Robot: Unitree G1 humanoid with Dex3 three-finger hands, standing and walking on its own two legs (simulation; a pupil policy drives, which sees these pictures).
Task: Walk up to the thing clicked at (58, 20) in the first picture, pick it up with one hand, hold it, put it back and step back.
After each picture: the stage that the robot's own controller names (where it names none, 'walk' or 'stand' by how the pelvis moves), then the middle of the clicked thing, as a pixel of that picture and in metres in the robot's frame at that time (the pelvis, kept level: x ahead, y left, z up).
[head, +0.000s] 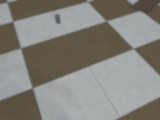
stand; (57, 18) +1.80 +0.38 -0.72
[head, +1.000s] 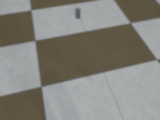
walk; (77, 13) +1.68 +0.19 -0.70
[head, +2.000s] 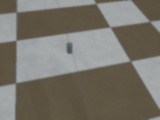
walk; (69, 48) +1.19 +0.17 -0.71
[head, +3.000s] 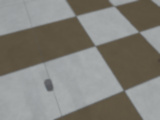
walk; (49, 85) +0.71 +0.29 -0.71
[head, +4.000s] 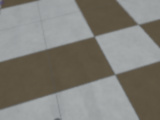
walk; out of the picture +0.40 +0.27 -0.70
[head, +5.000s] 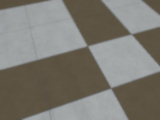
stand; out of the picture +0.25 +0.23 -0.71
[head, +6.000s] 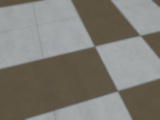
stand; out of the picture +0.23 +0.20 -0.71
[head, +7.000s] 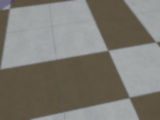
stand; out of the picture +0.23 +0.16 -0.72
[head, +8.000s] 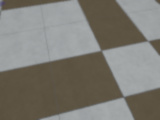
stand; out of the picture +0.21 +0.18 -0.72
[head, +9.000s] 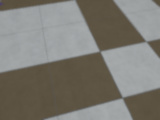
stand; out of the picture +0.20 +0.18 -0.72
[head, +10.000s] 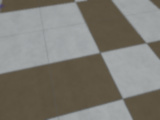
go down; out of the picture +0.21 +0.18 -0.72
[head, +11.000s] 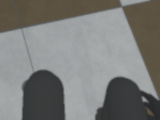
go down; (32, 87) +0.28 +0.22 -0.31
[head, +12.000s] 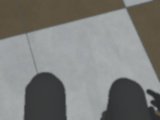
close in; (35, 90) +0.28 +0.22 -0.29
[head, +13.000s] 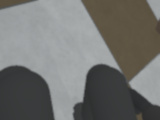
close in; out of the picture +0.25 +0.24 -0.21
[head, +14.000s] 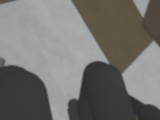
close; out of the picture +0.35 +0.22 -0.23
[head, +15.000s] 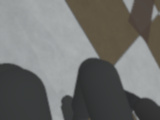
lift; out of the picture +0.34 +0.21 -0.23
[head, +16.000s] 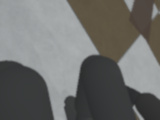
lift; (8, 80) +0.32 +0.13 -0.22
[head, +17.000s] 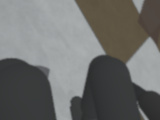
lift; (37, 83) +0.31 +0.05 -0.21
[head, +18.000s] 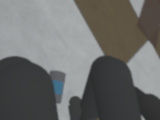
lift; (55, 87) +0.30 -0.02 -0.21
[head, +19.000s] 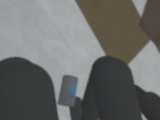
lift; (68, 91) +0.28 -0.08 -0.21
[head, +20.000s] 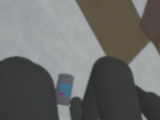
lift; (63, 89) +0.29 -0.06 -0.21
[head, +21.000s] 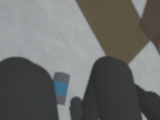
lift; (59, 88) +0.29 -0.04 -0.21
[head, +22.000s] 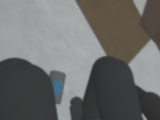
lift; (55, 87) +0.30 -0.02 -0.21
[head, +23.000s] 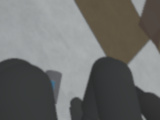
lift; (51, 87) +0.30 +0.00 -0.21
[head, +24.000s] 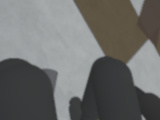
lift; (46, 85) +0.30 +0.02 -0.21
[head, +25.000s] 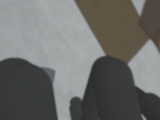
lift; (43, 84) +0.31 +0.03 -0.21
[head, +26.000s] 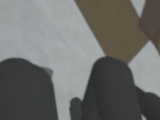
lift; (41, 84) +0.31 +0.04 -0.21
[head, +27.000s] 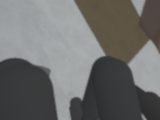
lift; (38, 83) +0.31 +0.05 -0.21
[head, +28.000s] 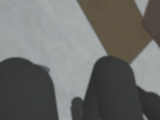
lift; (37, 82) +0.31 +0.06 -0.21
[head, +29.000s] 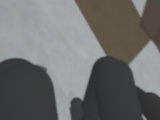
lift; (34, 82) +0.31 +0.07 -0.21
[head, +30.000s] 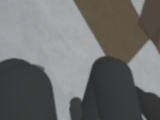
lift; (31, 82) +0.31 +0.07 -0.21
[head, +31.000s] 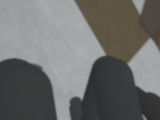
lift; (29, 81) +0.31 +0.08 -0.21
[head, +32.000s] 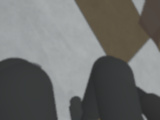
lift; (28, 80) +0.32 +0.09 -0.21
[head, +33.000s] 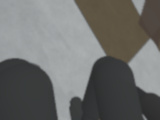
lift; (27, 80) +0.32 +0.09 -0.21
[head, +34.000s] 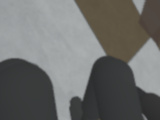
lift; (25, 80) +0.32 +0.10 -0.21
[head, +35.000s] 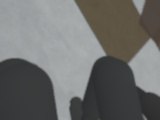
lift; (24, 80) +0.32 +0.10 -0.21
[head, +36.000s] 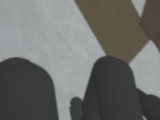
lift; (24, 79) +0.32 +0.10 -0.21
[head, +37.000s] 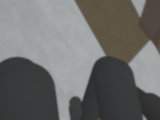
lift; (22, 78) +0.32 +0.11 -0.21
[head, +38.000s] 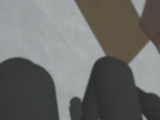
lift; (21, 78) +0.32 +0.11 -0.21
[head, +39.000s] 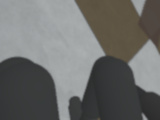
lift; (19, 77) +0.33 +0.11 -0.21
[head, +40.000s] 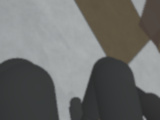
lift; (19, 78) +0.32 +0.12 -0.21
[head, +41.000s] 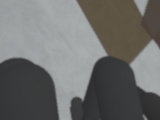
lift; (19, 77) +0.32 +0.12 -0.21
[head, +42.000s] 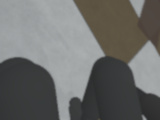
lift; (16, 77) +0.33 +0.13 -0.21
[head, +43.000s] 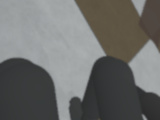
lift; (15, 77) +0.33 +0.13 -0.21
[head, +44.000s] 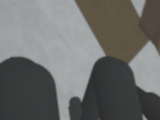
lift; (14, 76) +0.33 +0.13 -0.21
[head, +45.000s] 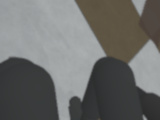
lift; (13, 76) +0.33 +0.14 -0.21
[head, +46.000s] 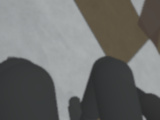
lift; (12, 76) +0.33 +0.14 -0.21
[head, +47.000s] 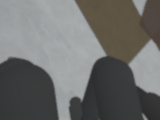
lift; (12, 76) +0.33 +0.14 -0.21
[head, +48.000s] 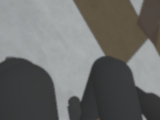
lift; (10, 76) +0.33 +0.14 -0.21
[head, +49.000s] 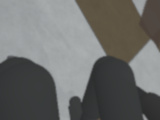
lift; (11, 75) +0.33 +0.14 -0.21
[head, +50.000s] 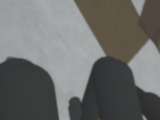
lift; (11, 76) +0.33 +0.14 -0.21
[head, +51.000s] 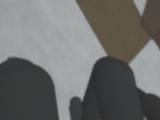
lift; (12, 76) +0.33 +0.14 -0.21
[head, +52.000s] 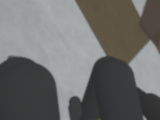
lift; (12, 75) +0.33 +0.14 -0.21
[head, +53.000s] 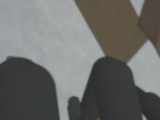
lift; (11, 75) +0.33 +0.14 -0.21
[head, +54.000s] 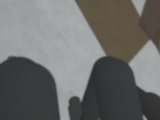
lift; (12, 75) +0.33 +0.14 -0.21
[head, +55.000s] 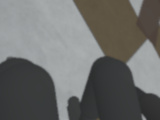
lift; (11, 76) +0.33 +0.14 -0.21
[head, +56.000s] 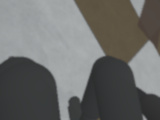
lift; (13, 75) +0.33 +0.14 -0.21
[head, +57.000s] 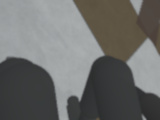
lift; (11, 76) +0.33 +0.14 -0.21
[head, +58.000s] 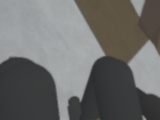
lift; (13, 75) +0.33 +0.13 -0.21
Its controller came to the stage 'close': yes
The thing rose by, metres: 0.01
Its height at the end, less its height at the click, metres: -0.02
